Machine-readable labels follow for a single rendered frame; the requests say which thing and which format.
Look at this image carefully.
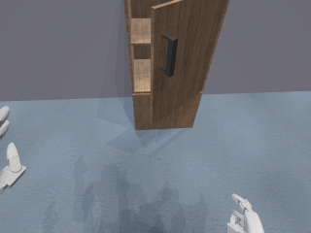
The robot right hand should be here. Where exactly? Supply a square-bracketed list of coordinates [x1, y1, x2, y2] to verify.
[226, 193, 265, 233]

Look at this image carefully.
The handle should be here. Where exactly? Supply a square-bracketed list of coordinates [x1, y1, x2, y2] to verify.
[159, 33, 178, 78]

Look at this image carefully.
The cupboard door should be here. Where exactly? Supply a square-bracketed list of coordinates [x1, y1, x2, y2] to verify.
[150, 0, 227, 125]

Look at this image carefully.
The robot left hand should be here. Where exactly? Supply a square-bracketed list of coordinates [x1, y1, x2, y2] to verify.
[0, 106, 26, 194]

